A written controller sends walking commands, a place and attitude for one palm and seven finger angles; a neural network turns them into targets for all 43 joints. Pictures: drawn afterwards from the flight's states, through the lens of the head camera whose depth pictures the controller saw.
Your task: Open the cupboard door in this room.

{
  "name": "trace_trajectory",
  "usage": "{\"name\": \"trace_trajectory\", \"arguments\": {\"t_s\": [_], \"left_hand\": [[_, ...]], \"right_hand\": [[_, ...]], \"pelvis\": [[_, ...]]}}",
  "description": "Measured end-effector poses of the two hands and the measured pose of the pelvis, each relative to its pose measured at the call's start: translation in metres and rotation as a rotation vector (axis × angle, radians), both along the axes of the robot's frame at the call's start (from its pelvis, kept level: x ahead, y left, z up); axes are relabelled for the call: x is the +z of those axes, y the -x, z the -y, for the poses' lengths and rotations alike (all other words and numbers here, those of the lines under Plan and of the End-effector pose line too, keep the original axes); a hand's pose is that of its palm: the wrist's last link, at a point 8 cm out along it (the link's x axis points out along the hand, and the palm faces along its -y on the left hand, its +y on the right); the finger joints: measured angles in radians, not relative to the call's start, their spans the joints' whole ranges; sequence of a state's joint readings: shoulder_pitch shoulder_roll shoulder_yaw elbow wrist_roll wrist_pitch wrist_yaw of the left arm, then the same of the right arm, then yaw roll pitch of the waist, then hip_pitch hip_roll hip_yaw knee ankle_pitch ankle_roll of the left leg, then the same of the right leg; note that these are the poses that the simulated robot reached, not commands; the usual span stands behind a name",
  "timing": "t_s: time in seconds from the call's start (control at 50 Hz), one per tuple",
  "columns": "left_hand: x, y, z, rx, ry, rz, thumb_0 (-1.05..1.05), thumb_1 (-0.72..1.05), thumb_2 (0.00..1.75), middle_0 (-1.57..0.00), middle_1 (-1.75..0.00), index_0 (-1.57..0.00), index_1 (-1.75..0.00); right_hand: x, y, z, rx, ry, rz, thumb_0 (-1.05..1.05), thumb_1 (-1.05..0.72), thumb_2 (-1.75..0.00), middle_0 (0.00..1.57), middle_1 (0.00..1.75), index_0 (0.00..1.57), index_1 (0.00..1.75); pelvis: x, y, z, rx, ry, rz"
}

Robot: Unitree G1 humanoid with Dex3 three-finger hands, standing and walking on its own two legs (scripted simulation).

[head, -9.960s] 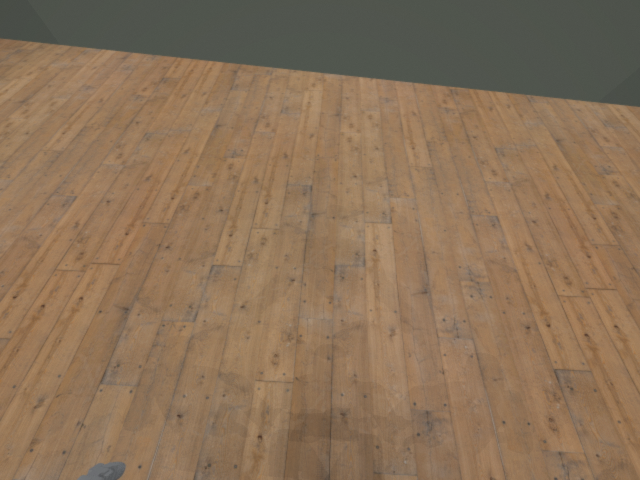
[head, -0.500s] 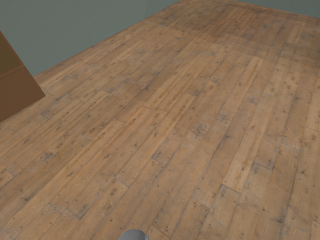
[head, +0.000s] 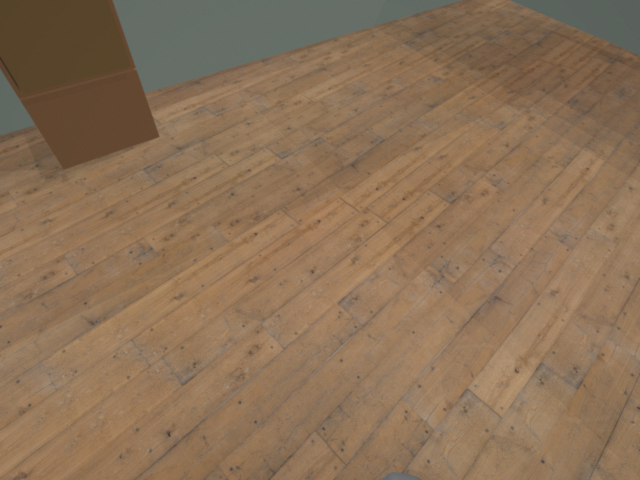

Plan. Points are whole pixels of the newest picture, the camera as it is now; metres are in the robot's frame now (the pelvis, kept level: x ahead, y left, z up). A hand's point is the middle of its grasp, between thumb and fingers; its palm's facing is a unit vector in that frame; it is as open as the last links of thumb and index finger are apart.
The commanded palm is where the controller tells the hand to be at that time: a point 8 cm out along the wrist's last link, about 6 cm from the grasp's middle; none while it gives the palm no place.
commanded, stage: turn or walk to find it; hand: left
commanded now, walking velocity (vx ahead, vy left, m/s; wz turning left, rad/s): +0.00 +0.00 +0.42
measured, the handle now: out of the picture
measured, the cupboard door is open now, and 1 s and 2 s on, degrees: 0 0 0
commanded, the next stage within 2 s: stand and wait in 0.26 s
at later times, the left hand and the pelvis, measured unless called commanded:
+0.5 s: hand out of the picture -0.03 +0.15 -0.16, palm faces +0.23 -0.94 -0.24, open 7.4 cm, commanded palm none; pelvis -0.03 -0.04 +0.00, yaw +11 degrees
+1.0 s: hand out of the picture -0.07 +0.16 -0.18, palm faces +0.25 -0.95 -0.20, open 7.4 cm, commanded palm none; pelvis -0.04 -0.01 +0.00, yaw +12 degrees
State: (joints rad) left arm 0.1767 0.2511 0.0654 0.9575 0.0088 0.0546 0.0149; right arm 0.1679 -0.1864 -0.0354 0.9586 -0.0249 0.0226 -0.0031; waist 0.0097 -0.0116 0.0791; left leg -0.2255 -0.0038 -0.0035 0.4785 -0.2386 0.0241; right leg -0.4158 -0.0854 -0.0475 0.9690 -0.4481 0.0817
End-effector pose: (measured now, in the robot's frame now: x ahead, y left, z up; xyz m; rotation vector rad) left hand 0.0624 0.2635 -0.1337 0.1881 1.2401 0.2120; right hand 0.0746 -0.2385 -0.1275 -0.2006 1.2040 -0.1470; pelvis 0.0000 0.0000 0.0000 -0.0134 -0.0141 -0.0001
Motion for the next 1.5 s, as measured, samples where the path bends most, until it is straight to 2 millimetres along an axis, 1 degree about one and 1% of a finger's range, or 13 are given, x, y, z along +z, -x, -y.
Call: {"name": "trace_trajectory", "arguments": {"t_s": [0.1,0.16,0.2,0.28,0.38,0.5,0.6,0.68,0.78,0.88,1.08,1.28,1.5], "left_hand": [[0.010,-0.016,0.020,-0.003,-0.015,0.085,0.00,0.91,0.90,-0.20,-0.30,-0.20,-0.30],[0.012,-0.016,0.036,0.000,-0.036,0.135,0.00,0.91,0.90,-0.20,-0.30,-0.20,-0.30],[0.015,-0.007,0.046,0.010,-0.043,0.146,0.00,0.91,0.90,-0.20,-0.30,-0.20,-0.30],[0.021,0.021,0.058,0.062,-0.038,0.118,0.00,0.91,0.90,-0.20,-0.30,-0.20,-0.30],[0.017,0.057,0.066,0.126,-0.019,0.057,0.00,0.90,0.90,-0.20,-0.30,-0.20,-0.30],[0.001,0.108,0.064,0.196,0.025,-0.042,0.00,0.90,0.90,-0.20,-0.30,-0.20,-0.30],[-0.022,0.153,0.051,0.259,0.072,-0.146,0.00,0.90,0.90,-0.20,-0.30,-0.20,-0.30],[-0.023,0.172,0.045,0.269,0.091,-0.214,0.00,0.91,0.90,-0.20,-0.30,-0.20,-0.30],[-0.019,0.170,0.044,0.260,0.093,-0.206,0.00,0.91,0.90,-0.20,-0.30,-0.20,-0.30],[-0.015,0.160,0.050,0.237,0.078,-0.167,0.00,0.91,0.90,-0.20,-0.30,-0.20,-0.30],[-0.013,0.144,0.059,0.235,0.074,-0.101,0.00,0.91,0.90,-0.20,-0.30,-0.20,-0.30],[-0.011,0.158,0.070,0.233,0.078,-0.123,0.00,0.91,0.90,-0.20,-0.30,-0.20,-0.30],[-0.012,0.181,0.091,0.246,0.111,-0.158,0.00,0.91,0.90,-0.20,-0.30,-0.20,-0.30]], "right_hand": [[-0.012,0.011,0.015,0.007,-0.027,-0.023,0.00,-0.91,-0.90,0.20,0.30,0.21,0.30],[-0.027,0.016,0.030,0.011,-0.046,-0.036,0.00,-0.91,-0.90,0.20,0.30,0.21,0.30],[-0.032,0.019,0.039,0.020,-0.049,-0.053,0.00,-0.91,-0.90,0.20,0.30,0.21,0.30],[-0.029,0.021,0.052,0.049,-0.045,-0.086,0.00,-0.91,-0.90,0.20,0.30,0.20,0.30],[-0.022,0.024,0.059,0.091,-0.024,-0.125,0.00,-0.91,-0.90,0.19,0.30,0.20,0.30],[-0.017,0.015,0.043,0.151,0.009,-0.146,0.00,-0.91,-0.90,0.19,0.30,0.20,0.30],[-0.014,0.001,0.010,0.200,0.029,-0.084,0.00,-0.91,-0.90,0.19,0.30,0.20,0.30],[-0.007,-0.001,-0.017,0.215,0.016,-0.047,0.00,-0.92,-0.90,0.19,0.30,0.20,0.30],[-0.007,-0.004,-0.025,0.211,0.005,-0.030,-0.01,-0.94,-0.90,0.20,0.30,0.21,0.30],[-0.016,0.005,-0.020,0.179,-0.019,-0.038,-0.01,-0.94,-0.90,0.20,0.30,0.21,0.30],[-0.021,0.056,-0.001,0.171,-0.018,-0.159,0.00,-0.93,-0.90,0.20,0.30,0.20,0.30],[-0.023,0.099,0.002,0.145,-0.041,-0.239,0.00,-0.91,-0.90,0.19,0.30,0.20,0.30],[-0.022,0.114,-0.001,0.137,-0.060,-0.242,0.00,-0.91,-0.90,0.19,0.30,0.20,0.30]], "pelvis": [[-0.003,0.007,0.015,0.043,-0.014,0.000],[-0.012,0.011,0.030,0.068,-0.031,-0.002],[-0.012,0.015,0.036,0.094,-0.026,0.008],[-0.005,0.019,0.043,0.137,-0.038,0.015],[-0.001,0.021,0.046,0.180,-0.044,0.009],[-0.001,0.026,0.037,0.199,-0.033,-0.006],[-0.010,0.032,0.018,0.206,-0.005,-0.005],[-0.005,0.034,0.010,0.195,-0.012,0.007],[-0.002,0.035,0.006,0.198,-0.018,0.012],[-0.003,0.036,0.007,0.196,-0.021,0.027],[-0.002,0.045,0.017,0.220,-0.020,0.024],[0.000,0.051,0.026,0.219,-0.019,0.031],[0.001,0.059,0.031,0.213,-0.019,0.035]]}}
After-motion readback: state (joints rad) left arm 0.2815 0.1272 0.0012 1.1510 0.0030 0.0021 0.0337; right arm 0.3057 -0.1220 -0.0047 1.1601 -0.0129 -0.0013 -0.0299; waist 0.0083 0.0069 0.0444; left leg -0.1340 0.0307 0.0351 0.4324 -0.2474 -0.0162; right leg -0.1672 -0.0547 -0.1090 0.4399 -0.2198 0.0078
